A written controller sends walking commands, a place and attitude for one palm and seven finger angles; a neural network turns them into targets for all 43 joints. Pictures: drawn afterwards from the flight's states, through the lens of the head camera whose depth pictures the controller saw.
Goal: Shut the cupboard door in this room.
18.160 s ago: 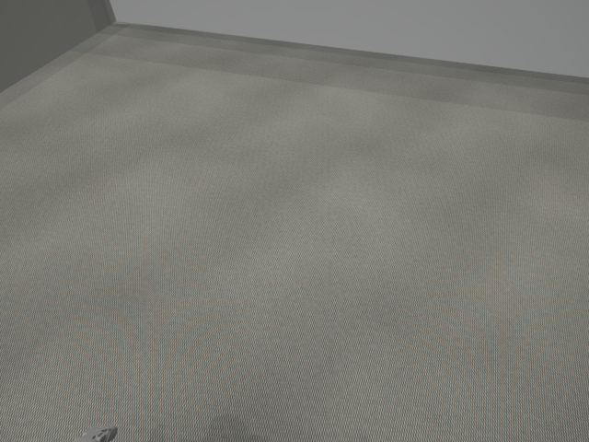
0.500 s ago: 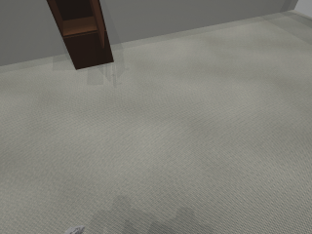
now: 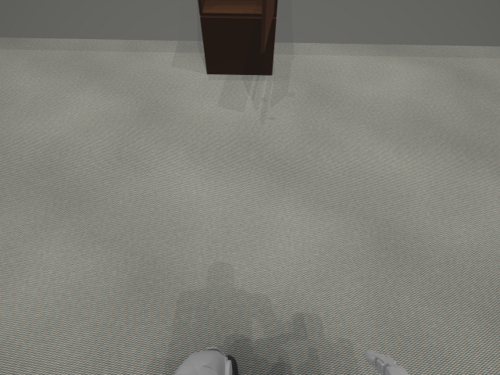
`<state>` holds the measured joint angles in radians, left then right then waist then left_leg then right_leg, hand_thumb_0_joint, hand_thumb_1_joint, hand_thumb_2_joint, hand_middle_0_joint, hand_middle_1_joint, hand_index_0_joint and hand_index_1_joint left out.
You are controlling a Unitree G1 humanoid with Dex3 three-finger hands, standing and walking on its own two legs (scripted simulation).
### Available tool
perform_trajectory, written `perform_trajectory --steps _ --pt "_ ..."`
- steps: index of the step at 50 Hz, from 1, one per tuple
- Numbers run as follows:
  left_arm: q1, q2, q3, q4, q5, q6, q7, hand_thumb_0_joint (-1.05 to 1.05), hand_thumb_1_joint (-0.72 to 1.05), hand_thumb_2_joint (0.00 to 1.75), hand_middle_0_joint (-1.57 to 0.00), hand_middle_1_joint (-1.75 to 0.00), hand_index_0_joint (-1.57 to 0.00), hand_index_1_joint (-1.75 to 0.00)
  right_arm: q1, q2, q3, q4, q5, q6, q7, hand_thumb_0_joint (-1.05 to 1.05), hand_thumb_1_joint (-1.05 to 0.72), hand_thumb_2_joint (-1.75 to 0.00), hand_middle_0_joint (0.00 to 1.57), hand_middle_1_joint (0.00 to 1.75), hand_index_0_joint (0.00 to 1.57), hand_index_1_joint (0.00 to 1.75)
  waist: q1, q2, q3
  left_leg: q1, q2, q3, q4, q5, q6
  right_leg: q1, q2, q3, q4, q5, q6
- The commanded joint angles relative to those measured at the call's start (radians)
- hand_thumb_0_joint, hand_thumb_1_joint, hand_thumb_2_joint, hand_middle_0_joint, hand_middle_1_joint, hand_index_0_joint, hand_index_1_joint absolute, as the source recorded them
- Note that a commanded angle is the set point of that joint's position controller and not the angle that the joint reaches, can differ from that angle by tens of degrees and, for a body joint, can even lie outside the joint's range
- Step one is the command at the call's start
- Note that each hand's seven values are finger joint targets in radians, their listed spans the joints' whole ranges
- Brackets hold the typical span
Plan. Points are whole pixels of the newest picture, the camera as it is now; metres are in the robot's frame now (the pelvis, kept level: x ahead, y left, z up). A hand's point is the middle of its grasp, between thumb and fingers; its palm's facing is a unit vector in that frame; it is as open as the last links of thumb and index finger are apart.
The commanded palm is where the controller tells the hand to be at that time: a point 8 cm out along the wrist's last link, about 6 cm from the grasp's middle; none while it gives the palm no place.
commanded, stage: turn or walk to find it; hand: left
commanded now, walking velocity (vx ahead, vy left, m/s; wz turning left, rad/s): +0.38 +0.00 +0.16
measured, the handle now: out of the picture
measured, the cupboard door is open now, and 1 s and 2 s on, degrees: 82 82 82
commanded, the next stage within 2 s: stand and wait in 0.66 s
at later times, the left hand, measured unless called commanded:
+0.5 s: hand (196, 244) +0.36 +0.17 -0.13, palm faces +0.00 -0.98 -0.22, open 7.4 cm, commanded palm none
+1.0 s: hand (191, 261) +0.34 +0.18 -0.17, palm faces +0.19 -0.97 -0.15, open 7.4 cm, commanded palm none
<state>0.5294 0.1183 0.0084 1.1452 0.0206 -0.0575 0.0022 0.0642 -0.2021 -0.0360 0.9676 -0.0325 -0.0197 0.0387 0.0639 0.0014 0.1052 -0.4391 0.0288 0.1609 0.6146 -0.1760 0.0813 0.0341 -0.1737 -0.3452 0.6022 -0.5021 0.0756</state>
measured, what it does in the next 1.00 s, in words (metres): walks ahead: right foot, then left foot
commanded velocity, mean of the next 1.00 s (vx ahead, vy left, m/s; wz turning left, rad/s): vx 0.24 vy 0.00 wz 0.07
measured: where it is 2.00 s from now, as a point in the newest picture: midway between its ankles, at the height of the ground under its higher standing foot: (262, 286)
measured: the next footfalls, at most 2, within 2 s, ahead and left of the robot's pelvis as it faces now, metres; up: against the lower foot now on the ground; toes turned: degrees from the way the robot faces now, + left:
right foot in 0.48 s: +0.36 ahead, -0.14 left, +0.00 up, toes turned -6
left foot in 0.90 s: +0.53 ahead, +0.13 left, +0.00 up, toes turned +15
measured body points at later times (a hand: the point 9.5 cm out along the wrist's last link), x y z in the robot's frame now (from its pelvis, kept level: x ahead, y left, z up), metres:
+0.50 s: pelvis +0.23 -0.03 +0.01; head +0.26 -0.04 +0.45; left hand +0.36 +0.22 -0.12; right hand +0.18 -0.26 -0.15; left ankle +0.09 +0.09 -0.71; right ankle +0.32 -0.13 -0.72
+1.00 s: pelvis +0.42 +0.03 +0.01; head +0.45 +0.05 +0.46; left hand +0.33 +0.23 -0.16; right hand +0.56 -0.18 -0.13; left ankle +0.49 +0.12 -0.72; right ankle +0.34 -0.12 -0.67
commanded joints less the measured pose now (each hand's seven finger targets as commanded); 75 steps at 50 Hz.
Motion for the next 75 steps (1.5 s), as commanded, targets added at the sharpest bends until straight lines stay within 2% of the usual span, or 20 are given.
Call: perform_trajectory --steps 1,4,8,18,22,23,24,25,26,28,32,41,43,45,46,47,50,60,64,75 --pt "-0.13 0.14 0.026 -0.154 -0.019 -0.025 0.008 0.0 0.9 0.9 -0.2 -0.3 -0.2 -0.3 0.428 -0.299 -0.081 0.075 0.026 -0.034 -0.044 0.0 -0.9 -0.9 0.2 0.3 0.2 0.3 -0.204 0.117 -0.362 0.753 0.43 -0.597 -0.234 0.296 0.214 -0.68 0.059 0.254 0.783 -0.063 -0.05" --pt "-0.19 0.113 0.036 -0.125 0.002 -0.005 -0.005 0.0 0.9 0.9 -0.2 -0.3 -0.2 -0.3 0.233 -0.139 -0.042 0.035 0.017 -0.053 -0.051 0.0 -0.9 -0.9 0.2 0.3 0.2 0.3 -0.106 0.056 -0.085 0.343 0.315 -0.378 -0.33 0.171 0.119 -0.651 -0.028 0.316 0.707 0.11 -0.041" --pt "-0.118 0.083 0.039 -0.105 0.011 0.037 -0.012 0.0 0.9 0.9 -0.2 -0.3 -0.2 -0.3 0.177 -0.091 -0.029 0.034 0.02 -0.065 -0.046 0.0 -0.9 -0.9 0.2 0.3 0.2 0.3 -0.027 0.119 -0.045 0.143 0.202 -0.223 -0.418 0.055 0.088 -0.53 -0.017 0.289 0.548 0.227 -0.02" --pt "-0.463 0.119 0.05 -0.257 0.006 0.03 -0.034 0.0 0.9 0.9 -0.2 -0.3 -0.2 -0.3 0.3 -0.121 -0.051 0.065 0.009 -0.064 -0.052 0.0 -0.9 -0.9 0.2 0.3 0.2 0.3 -0.098 0.08 0.014 0.342 0.227 -0.237 -0.397 0.156 0.101 -0.583 0.025 0.258 0.095 0.318 -0.019" --pt "-0.337 0.154 0.059 -0.225 0.006 0.011 -0.033 0.0 0.9 0.9 -0.2 -0.3 -0.2 -0.3 0.307 -0.134 -0.053 0.084 0.006 -0.054 -0.054 0.0 -0.9 -0.9 0.2 0.3 0.2 0.3 -0.029 0.042 -0.06 0.348 0.185 -0.196 -0.156 0.366 0.049 -0.304 0.105 0.198 -0.09 0.32 -0.061" --pt "-0.172 0.199 0.072 -0.171 0.012 -0.003 -0.029 0.0 0.9 0.9 -0.2 -0.3 -0.2 -0.3 0.299 -0.12 -0.047 0.083 0.012 -0.056 -0.051 0.0 -0.9 -0.9 0.2 0.3 0.2 0.3 0.044 -0.031 -0.147 0.245 0.129 -0.151 0.064 0.362 0.011 -0.055 0.08 0.239 -0.127 0.348 -0.087" --pt "-0.006 0.307 0.099 -0.121 0.021 -0.015 -0.015 0.0 0.9 0.9 -0.2 -0.3 -0.2 -0.3 0.323 -0.061 -0.035 0.065 0.025 -0.065 -0.041 0.0 -0.9 -0.9 0.2 0.3 0.2 0.3 0.09 -0.262 -0.291 0.008 0.015 -0.066 0.389 0.037 -0.034 0.214 -0.184 0.553 -0.181 0.391 -0.166" --pt "0.021 0.369 0.108 -0.103 -0.001 -0.015 -0.011 0.0 0.9 0.9 -0.2 -0.3 -0.2 -0.3 0.323 -0.067 -0.028 0.043 0.028 -0.06 -0.041 0.0 -0.9 -0.9 0.2 0.3 0.2 0.3 0.066 -0.339 -0.328 -0.141 -0.052 -0.128 0.621 -0.374 -0.049 0.239 -0.325 0.819 -0.289 0.419 -0.249" --pt "-0.058 0.343 0.106 -0.119 -0.005 -0.013 -0.007 0.0 0.9 0.9 -0.2 -0.3 -0.2 -0.3 0.255 -0.074 -0.035 0.041 0.026 -0.056 -0.041 0.0 -0.9 -0.9 0.2 0.3 0.2 0.3 0.068 -0.237 -0.264 -0.202 0.006 -0.202 0.727 -0.338 -0.042 0.151 -0.327 0.804 -0.321 0.288 -0.269" --pt "-0.205 0.238 0.078 -0.154 -0.005 -0.012 0.0 0.0 0.9 0.9 -0.2 -0.3 -0.2 -0.3 0.172 -0.047 -0.035 0.036 0.017 -0.044 -0.032 0.0 -0.9 -0.9 0.2 0.3 0.2 0.3 0.005 -0.03 -0.081 -0.225 0.09 -0.21 0.709 -0.153 -0.05 -0.083 -0.246 0.593 -0.353 0.221 -0.211" --pt "-0.239 0.165 0.053 -0.131 0.005 -0.025 0.004 0.0 0.9 0.9 -0.2 -0.3 -0.2 -0.3 0.264 -0.006 -0.032 0.074 0.005 -0.006 -0.019 0.0 -0.9 -0.9 0.2 0.3 0.2 0.3 -0.071 -0.145 -0.054 -0.126 0.106 -0.144 0.546 -0.068 -0.095 -0.239 -0.141 0.345 -0.403 0.317 -0.166" --pt "-0.15 0.189 0.045 -0.053 0.0 -0.018 0.017 0.0 0.9 0.9 -0.2 -0.3 -0.2 -0.3 0.113 0.022 -0.004 0.037 0.016 -0.021 -0.014 0.0 -0.9 -0.9 0.2 0.3 0.2 0.3 -0.044 -0.151 -0.051 0.03 0.049 -0.033 0.043 0.013 -0.096 -0.127 -0.097 0.225 -0.275 0.784 -0.166" --pt "-0.158 0.18 0.042 -0.046 -0.004 -0.009 0.024 0.0 0.9 0.9 -0.2 -0.3 -0.2 -0.3 0.193 -0.013 -0.008 0.068 0.012 -0.029 -0.023 0.0 -0.9 -0.9 0.2 0.3 0.2 0.3 -0.09 -0.111 -0.082 0.208 0.036 -0.034 -0.094 0.126 -0.09 -0.165 -0.075 0.204 -0.155 0.759 -0.132" --pt "-0.079 0.122 0.029 -0.043 -0.016 0.004 0.028 0.0 0.9 0.9 -0.2 -0.3 -0.2 -0.3 0.358 -0.148 -0.033 0.108 0.005 -0.04 -0.04 0.0 -0.9 -0.9 0.2 0.3 0.2 0.3 -0.129 0.172 -0.257 0.581 0.257 -0.26 -0.121 0.656 -0.002 -0.378 0.066 0.15 0.172 0.302 -0.053" --pt "-0.041 0.096 0.019 -0.044 -0.017 0.009 0.031 0.0 0.9 0.9 -0.2 -0.3 -0.2 -0.3 0.378 -0.191 -0.037 0.118 0.017 -0.03 -0.049 0.0 -0.9 -0.9 0.2 0.3 0.2 0.3 -0.124 0.289 -0.304 0.588 0.39 -0.364 -0.179 0.794 0.088 -0.411 0.124 0.19 0.378 -0.177 -0.041" --pt "-0.048 0.088 0.012 -0.045 -0.021 0.025 0.039 0.0 0.9 0.9 -0.2 -0.3 -0.2 -0.3 0.326 -0.197 -0.029 0.111 0.021 -0.026 -0.065 0.0 -0.9 -0.9 0.2 0.3 0.2 0.3 -0.106 0.33 -0.328 0.556 0.416 -0.397 -0.211 0.725 0.116 -0.442 0.103 0.279 0.467 -0.202 -0.04" --pt "-0.162 0.083 0.016 -0.036 -0.011 0.032 0.028 0.0 0.9 0.9 -0.2 -0.3 -0.2 -0.3 0.163 -0.09 -0.011 0.079 0.017 -0.021 -0.065 0.0 -0.9 -0.9 0.2 0.3 0.2 0.3 -0.074 0.146 -0.13 0.275 0.317 -0.268 -0.282 0.443 0.091 -0.425 0.047 0.301 0.426 -0.058 -0.04" --pt "-0.093 0.07 0.004 -0.017 0.004 0.049 0.03 0.0 0.9 0.9 -0.2 -0.3 -0.2 -0.3 0.094 -0.04 -0.016 0.084 0.022 -0.006 -0.059 0.0 -0.9 -0.9 0.2 0.3 0.2 0.3 -0.02 0.036 -0.077 0.115 0.179 -0.165 -0.288 -0.116 -0.007 -0.199 0.064 0.278 -0.152 0.298 -0.031" --pt "-0.21 0.145 0.003 -0.046 -0.003 0.029 0.026 0.0 0.9 0.9 -0.2 -0.3 -0.2 -0.3 0.161 -0.001 -0.004 0.103 0.021 0.01 -0.05 0.0 -0.9 -0.9 0.2 0.3 0.2 0.3 -0.081 -0.18 0.009 0.249 0.065 -0.101 -0.219 -0.089 -0.085 -0.413 -0.021 0.421 -0.327 0.189 -0.094" --pt "-0.176 0.122 -0.001 -0.029 -0.018 0.029 0.037 0.0 0.9 0.9 -0.2 -0.3 -0.2 -0.3 0.256 -0.011 0.02 0.172 0.024 -0.014 -0.064 0.0 -0.9 -0.9 0.2 0.3 0.2 0.3 -0.06 0.012 -0.081 0.304 0.109 -0.118 -0.292 0.113 -0.071 -0.211 0.025 0.339 -0.273 0.439 -0.087"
